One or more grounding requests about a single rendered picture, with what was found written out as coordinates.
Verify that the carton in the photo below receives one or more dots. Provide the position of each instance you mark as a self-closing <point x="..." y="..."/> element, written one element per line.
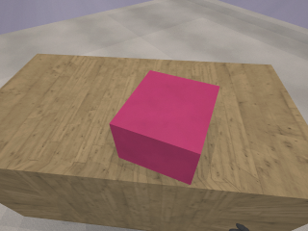
<point x="163" y="124"/>

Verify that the pedestal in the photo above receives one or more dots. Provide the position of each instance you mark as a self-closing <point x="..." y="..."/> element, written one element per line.
<point x="58" y="157"/>

